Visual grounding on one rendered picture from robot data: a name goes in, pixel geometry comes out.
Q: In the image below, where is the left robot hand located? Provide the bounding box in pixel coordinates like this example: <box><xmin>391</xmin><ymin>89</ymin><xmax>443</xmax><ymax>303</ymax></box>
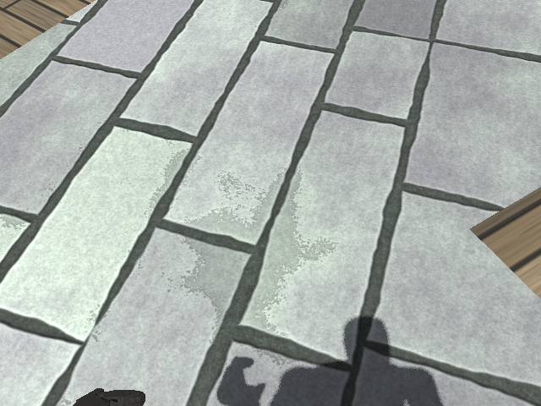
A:
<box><xmin>73</xmin><ymin>388</ymin><xmax>145</xmax><ymax>406</ymax></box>

